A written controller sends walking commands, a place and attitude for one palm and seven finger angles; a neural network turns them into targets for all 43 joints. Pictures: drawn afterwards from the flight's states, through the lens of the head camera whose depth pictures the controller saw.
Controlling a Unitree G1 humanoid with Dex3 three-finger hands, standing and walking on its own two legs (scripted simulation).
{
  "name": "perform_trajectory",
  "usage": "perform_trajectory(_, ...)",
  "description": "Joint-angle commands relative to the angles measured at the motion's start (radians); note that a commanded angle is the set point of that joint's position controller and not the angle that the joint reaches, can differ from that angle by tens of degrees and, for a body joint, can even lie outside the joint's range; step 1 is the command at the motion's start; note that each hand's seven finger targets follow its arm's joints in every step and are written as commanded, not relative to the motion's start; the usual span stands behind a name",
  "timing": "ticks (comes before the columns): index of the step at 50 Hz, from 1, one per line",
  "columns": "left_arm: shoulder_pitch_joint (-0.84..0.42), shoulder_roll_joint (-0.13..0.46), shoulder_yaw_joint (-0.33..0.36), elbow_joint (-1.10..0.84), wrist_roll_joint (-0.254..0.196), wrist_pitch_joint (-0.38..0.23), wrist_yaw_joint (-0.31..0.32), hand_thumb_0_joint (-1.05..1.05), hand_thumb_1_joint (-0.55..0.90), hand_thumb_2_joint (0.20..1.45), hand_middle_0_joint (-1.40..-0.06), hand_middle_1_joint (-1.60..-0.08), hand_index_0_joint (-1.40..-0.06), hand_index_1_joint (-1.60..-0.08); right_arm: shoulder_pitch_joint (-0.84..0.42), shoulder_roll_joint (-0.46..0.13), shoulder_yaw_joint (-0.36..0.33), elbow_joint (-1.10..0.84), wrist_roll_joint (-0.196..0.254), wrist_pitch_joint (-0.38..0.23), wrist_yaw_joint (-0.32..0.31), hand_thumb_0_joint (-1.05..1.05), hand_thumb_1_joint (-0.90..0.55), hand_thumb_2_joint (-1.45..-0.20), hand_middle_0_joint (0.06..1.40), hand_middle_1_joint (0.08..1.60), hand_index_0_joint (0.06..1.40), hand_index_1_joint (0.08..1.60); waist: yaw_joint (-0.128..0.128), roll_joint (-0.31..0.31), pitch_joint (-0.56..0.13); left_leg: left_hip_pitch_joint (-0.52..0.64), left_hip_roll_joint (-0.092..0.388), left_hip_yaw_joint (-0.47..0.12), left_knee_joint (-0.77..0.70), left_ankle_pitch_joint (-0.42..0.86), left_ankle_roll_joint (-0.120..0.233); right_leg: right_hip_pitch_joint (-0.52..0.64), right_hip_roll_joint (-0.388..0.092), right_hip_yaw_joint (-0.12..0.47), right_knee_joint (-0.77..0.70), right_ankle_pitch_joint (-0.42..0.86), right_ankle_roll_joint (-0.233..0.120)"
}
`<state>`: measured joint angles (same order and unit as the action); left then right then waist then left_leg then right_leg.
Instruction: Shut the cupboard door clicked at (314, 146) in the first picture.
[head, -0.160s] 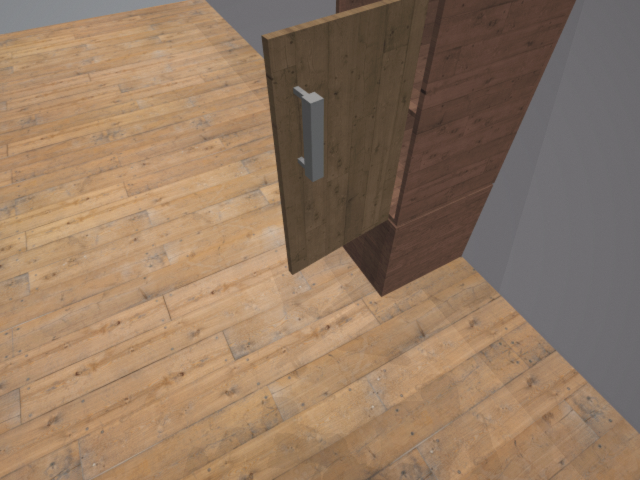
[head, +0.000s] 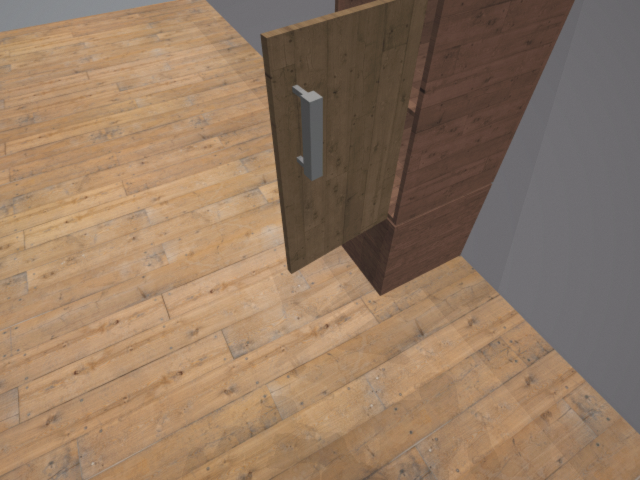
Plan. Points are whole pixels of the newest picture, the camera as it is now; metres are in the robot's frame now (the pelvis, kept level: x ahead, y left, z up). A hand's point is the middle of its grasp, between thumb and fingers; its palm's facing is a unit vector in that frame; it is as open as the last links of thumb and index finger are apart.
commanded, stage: stand and wait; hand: left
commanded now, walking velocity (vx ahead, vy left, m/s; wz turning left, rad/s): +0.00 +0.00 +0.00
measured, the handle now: (305, 133) +0.65 +0.06 +0.07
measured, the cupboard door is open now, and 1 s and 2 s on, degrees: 97 97 97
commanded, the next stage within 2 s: look at it before walking up in 0.12 s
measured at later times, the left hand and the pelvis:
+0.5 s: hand out of the picture +0.07 +0.25 -0.16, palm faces -0.02 -0.94 -0.34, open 7.4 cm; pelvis +0.00 +0.00 +0.00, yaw +0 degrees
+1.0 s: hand out of the picture +0.07 +0.24 -0.17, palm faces -0.07 -0.95 -0.32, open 7.4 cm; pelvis -0.01 +0.01 -0.01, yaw -5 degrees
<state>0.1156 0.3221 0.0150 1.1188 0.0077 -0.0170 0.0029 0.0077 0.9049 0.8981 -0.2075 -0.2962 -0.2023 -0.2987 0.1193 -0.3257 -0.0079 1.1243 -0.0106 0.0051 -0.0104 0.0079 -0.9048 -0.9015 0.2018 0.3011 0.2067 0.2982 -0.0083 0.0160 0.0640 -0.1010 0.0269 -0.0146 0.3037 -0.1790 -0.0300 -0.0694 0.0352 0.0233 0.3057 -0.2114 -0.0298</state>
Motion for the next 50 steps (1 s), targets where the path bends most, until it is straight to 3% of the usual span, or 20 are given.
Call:
perform_trajectory(1, -0.027, 0.21, 0.037, -0.052, -0.002, -0.024, 0.016, 0.0, 0.9, 0.9, -0.2, -0.3, -0.2, -0.3, -0.024, -0.195, -0.039, -0.054, -0.004, -0.023, -0.011, 0.0, -0.9, -0.9, 0.2, 0.3, 0.2, 0.3, 0.0, -0.02, -0.096, 0.056, 0.09, -0.064, -0.014, 0.192, 0.042, -0.021, -0.149, 0.093, -0.041, 0.257, -0.014)
perform_trajectory(18, -0.027, 0.213, 0.036, -0.055, -0.001, -0.023, 0.015, 0.0, 0.9, 0.9, -0.2, -0.3, -0.2, -0.3, -0.035, -0.196, -0.041, -0.057, -0.003, -0.023, -0.01, 0.0, -0.9, -0.9, 0.2, 0.3, 0.2, 0.3, -0.001, -0.013, -0.083, 0.057, 0.089, -0.066, -0.015, 0.19, 0.043, -0.033, -0.15, 0.092, -0.046, 0.248, -0.012)
perform_trajectory(26, -0.029, 0.217, 0.036, -0.057, -0.002, -0.026, 0.016, 0.0, 0.9, 0.9, -0.2, -0.3, -0.2, -0.3, -0.032, -0.202, -0.041, -0.059, -0.004, -0.025, -0.011, 0.0, -0.9, -0.9, 0.2, 0.3, 0.2, 0.3, -0.002, -0.024, -0.112, 0.071, 0.094, -0.065, -0.012, 0.221, 0.042, -0.012, -0.15, 0.092, -0.038, 0.289, -0.013)
perform_trajectory(32, -0.029, 0.219, 0.036, -0.06, -0.001, -0.024, 0.015, 0.0, 0.9, 0.9, -0.2, -0.3, -0.2, -0.3, -0.037, -0.204, -0.041, -0.061, -0.001, -0.024, -0.012, 0.0, -0.9, -0.9, 0.2, 0.3, 0.2, 0.3, 0.001, -0.025, -0.079, 0.061, 0.093, -0.065, -0.018, 0.208, 0.043, -0.03, -0.146, 0.091, -0.045, 0.267, -0.012)
perform_trajectory(40, -0.036, 0.225, 0.036, -0.062, -0.001, -0.021, 0.013, 0.0, 0.9, 0.9, -0.2, -0.3, -0.2, -0.3, -0.035, -0.21, -0.042, -0.06, -0.004, -0.026, -0.012, 0.0, -0.9, -0.9, 0.2, 0.3, 0.2, 0.3, -0.001, -0.01, -0.086, 0.067, 0.097, -0.061, -0.016, 0.206, 0.041, -0.033, -0.145, 0.1, -0.04, 0.259, -0.015)
perform_trajectory(44, 0.02, 0.116, 0.028, -0.07, -0.001, 0.018, 0.018, 0.0, 0.9, 0.9, -0.2, -0.3, -0.2, -0.3, 0.051, -0.092, -0.031, -0.06, -0.006, -0.002, -0.021, 0.0, -0.9, -0.9, 0.2, 0.3, 0.2, 0.3, -0.009, -0.009, -0.092, 0.059, 0.109, 0.001, 0.063, 0.202, 0.021, -0.082, -0.135, 0.128, 0.042, 0.327, -0.004)
perform_trajectory(47, 0.042, 0.118, 0.044, -0.107, 0.003, 0.035, 0.014, 0.0, 0.9, 0.9, -0.2, -0.3, -0.2, -0.3, 0.067, -0.108, -0.05, -0.1, -0.006, 0.01, -0.03, 0.0, -0.9, -0.9, 0.2, 0.3, 0.2, 0.3, -0.008, -0.006, -0.097, 0.057, 0.131, 0.02, 0.106, 0.18, 0.031, -0.14, -0.112, 0.145, 0.118, 0.337, -0.009)
perform_trajectory(50, 0.042, 0.105, 0.054, -0.155, 0.007, 0.051, 0.005, 0.0, 0.9, 0.9, -0.2, -0.3, -0.2, -0.3, 0.069, -0.125, -0.07, -0.141, -0.011, 0.017, -0.035, 0.0, -0.9, -0.9, 0.2, 0.3, 0.2, 0.3, -0.009, 0.04, -0.065, 0.033, 0.19, -0.017, 0.095, 0.142, 0.067, -0.235, -0.067, 0.125, 0.235, 0.256, -0.001)
